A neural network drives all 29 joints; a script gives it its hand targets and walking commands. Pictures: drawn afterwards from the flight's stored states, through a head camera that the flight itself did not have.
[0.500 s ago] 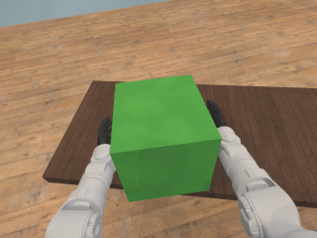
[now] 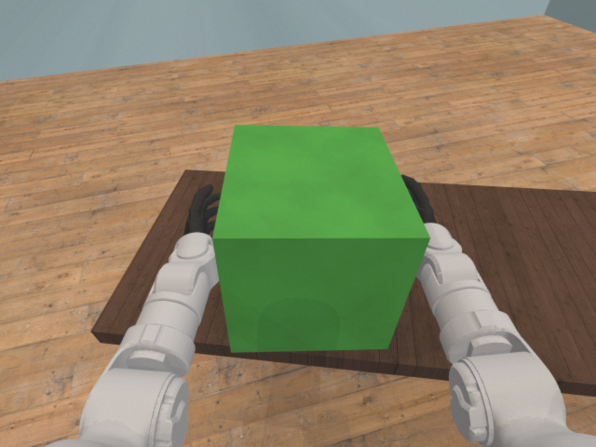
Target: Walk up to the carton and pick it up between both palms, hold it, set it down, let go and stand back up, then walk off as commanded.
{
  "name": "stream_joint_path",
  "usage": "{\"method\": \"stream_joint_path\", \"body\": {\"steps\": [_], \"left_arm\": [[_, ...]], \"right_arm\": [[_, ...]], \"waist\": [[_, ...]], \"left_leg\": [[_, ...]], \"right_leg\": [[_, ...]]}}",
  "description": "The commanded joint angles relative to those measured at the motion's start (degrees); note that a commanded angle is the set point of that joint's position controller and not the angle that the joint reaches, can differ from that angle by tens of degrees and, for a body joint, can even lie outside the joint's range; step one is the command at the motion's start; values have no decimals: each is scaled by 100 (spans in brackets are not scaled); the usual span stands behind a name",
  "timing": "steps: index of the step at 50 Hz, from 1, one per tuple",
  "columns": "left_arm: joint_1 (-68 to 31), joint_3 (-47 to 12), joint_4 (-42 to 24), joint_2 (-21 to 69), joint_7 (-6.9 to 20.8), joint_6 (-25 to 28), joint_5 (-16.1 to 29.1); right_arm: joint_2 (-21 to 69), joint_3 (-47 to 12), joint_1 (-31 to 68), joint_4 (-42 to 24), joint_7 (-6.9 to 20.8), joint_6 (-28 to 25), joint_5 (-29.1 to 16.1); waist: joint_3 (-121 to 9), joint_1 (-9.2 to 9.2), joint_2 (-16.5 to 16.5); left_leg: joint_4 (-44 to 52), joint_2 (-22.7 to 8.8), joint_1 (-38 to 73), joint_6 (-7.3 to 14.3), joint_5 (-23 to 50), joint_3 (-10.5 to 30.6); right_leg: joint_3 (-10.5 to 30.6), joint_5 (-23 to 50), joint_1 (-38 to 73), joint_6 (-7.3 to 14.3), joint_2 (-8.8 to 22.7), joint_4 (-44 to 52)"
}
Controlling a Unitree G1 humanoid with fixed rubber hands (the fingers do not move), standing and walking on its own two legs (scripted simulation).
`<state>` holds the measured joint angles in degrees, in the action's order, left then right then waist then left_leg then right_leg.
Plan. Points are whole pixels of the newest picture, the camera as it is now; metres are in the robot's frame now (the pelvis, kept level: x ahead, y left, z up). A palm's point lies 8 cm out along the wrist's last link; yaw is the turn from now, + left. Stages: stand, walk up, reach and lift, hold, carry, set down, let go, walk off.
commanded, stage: reach and lift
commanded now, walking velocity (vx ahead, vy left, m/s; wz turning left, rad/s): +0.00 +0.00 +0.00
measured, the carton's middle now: (308, 233) +0.40 +0.05 +0.09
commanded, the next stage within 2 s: hold in 1.64 s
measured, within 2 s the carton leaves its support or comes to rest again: neither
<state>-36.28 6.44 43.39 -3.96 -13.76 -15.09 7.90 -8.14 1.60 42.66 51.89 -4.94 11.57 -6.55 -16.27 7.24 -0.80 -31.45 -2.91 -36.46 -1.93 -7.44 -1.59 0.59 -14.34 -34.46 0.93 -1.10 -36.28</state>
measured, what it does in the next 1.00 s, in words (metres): stands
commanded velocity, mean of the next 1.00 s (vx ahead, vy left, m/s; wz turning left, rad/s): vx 0.00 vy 0.00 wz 0.00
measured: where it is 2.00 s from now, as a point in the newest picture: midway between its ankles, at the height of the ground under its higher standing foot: outside the picture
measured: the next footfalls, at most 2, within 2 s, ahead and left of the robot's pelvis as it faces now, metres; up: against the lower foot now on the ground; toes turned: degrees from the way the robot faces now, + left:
none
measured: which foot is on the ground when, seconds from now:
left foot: down 0.00-1.00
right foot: down 0.00-1.00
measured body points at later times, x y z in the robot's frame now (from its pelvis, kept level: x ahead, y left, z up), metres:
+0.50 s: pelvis +0.01 +0.01 +0.00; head -0.01 -0.01 +0.45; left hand +0.38 +0.21 +0.11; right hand +0.44 -0.10 +0.13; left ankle +0.08 +0.14 -0.72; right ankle +0.03 -0.11 -0.72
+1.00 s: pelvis +0.00 +0.01 +0.00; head -0.04 +0.00 +0.45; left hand +0.38 +0.20 +0.14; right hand +0.41 -0.12 +0.15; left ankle +0.08 +0.14 -0.72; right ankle +0.03 -0.11 -0.72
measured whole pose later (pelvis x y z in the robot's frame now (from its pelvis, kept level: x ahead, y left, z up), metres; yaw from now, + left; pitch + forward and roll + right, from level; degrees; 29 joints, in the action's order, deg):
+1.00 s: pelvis +0.00 +0.01 +0.00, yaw +0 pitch +8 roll -1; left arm -38.5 6.4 42.2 -5.9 -11.1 -22.3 6.9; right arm -6.6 3.3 42.7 45.2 -9.4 21.9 -8.6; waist -16.3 3.4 -0.8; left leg -31.5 -2.7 -31.4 -1.9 -8.2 -0.9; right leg 0.2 -13.8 -28.0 0.4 -1.1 -33.6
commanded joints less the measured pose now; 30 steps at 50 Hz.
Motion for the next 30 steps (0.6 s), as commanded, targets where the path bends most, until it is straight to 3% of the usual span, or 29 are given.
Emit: {"method": "stream_joint_path", "body": {"steps": [1,3,4,6,7,9,12,13,14,15,18,19,22,24,26,28,29,30], "left_arm": [[-6240,-1775,-1570,3969,1353,904,169],[-6373,-1835,-1704,4016,1366,912,162],[-6426,-1819,-1798,3988,1369,960,157],[-6550,-1949,-1900,4108,1327,999,214],[-6636,-2040,-2239,4107,1320,1039,270],[-6438,-2203,-2280,4112,1355,1014,380],[-6223,-2404,-2619,4140,1396,908,404],[-6281,-2354,-2616,4042,1414,894,440],[-6237,-2569,-2996,4148,1392,874,543],[-6265,-2523,-2889,4094,1385,794,483],[-6496,-2614,-3283,3970,1382,693,621],[-6624,-2716,-3533,4013,1359,647,631],[-6737,-2700,-3509,3993,1361,469,582],[-6529,-2799,-3428,4050,1399,320,607],[-6739,-2706,-3265,4007,1436,225,560],[-6717,-2575,-3296,3954,1491,135,490],[-6779,-2448,-3134,3924,1494,104,403],[-6911,-2502,-3325,3984,1505,91,463]], "right_arm": [[5304,-1611,5714,-2388,512,-180,-94],[5295,-1575,5708,-2405,482,-209,-94],[5356,-1624,5738,-2396,464,-215,-106],[5275,-1537,5764,-2332,468,-263,-131],[5438,-1790,5724,-2571,424,-260,-225],[5489,-1935,5579,-2875,324,-246,-282],[5524,-2182,5390,-3234,160,-164,-400],[5531,-2228,5438,-3322,124,-116,-405],[5604,-2390,5287,-3657,73,-92,-508],[5375,-2132,5252,-3366,57,-18,-457],[5483,-2246,5218,-3676,-37,147,-544],[5436,-2204,5007,-3593,-67,216,-562],[5397,-2026,4872,-3209,-102,405,-546],[5374,-2052,4829,-3384,-158,462,-593],[5314,-1851,5021,-3231,-140,538,-530],[5427,-1862,4989,-3191,-145,612,-542],[5374,-1720,5086,-2987,-125,628,-512],[5478,-1792,5164,-3148,-121,615,-605]], "waist": [[-3165,-451,507],[-3281,-604,408],[-3298,-533,439],[-3342,-655,323],[-3711,-615,369],[-3816,-771,408],[-4058,-888,343],[-4014,-852,390],[-4404,-948,390],[-4014,-1079,262],[-4056,-1101,262],[-4081,-1227,122],[-3555,-1317,-18],[-3360,-1431,-31],[-3032,-1427,-55],[-2941,-1405,-25],[-2740,-1409,-67],[-2908,-1374,-105]], "left_leg": [[835,631,1848,271,-116,187],[844,619,1993,262,-38,216],[853,615,1964,277,-46,217],[792,608,2062,224,107,240],[702,634,2133,228,340,220],[658,678,2161,240,421,263],[589,705,2296,185,618,296],[629,700,2269,201,540,312],[521,712,2446,177,897,350],[550,685,2502,164,763,414],[489,701,2672,163,842,392],[488,694,2806,97,1002,441],[573,681,2881,60,778,468],[546,681,2954,38,849,505],[647,669,2910,36,458,509],[676,672,2873,89,368,489],[779,668,2750,91,109,518],[748,689,2828,72,322,478]], "right_leg": [[158,941,2704,-547,129,1409],[121,1088,2698,-553,104,1399],[130,1052,2685,-544,92,1401],[60,1052,2549,-495,17,1392],[112,1422,2747,-529,31,1328],[152,1831,2826,-589,53,1324],[151,2388,3087,-653,32,1278],[189,2366,3056,-693,63,1313],[156,2770,3173,-684,6,1245],[128,2458,2943,-669,7,1317],[113,2340,2913,-668,-50,1343],[76,2441,2917,-641,-76,1320],[67,2010,2609,-609,-91,1428],[72,2091,2608,-600,-104,1466],[57,1533,2410,-546,-101,1554],[103,1554,2521,-562,-53,1562],[99,1230,2495,-551,-28,1606],[114,1449,2609,-539,-49,1576]]}}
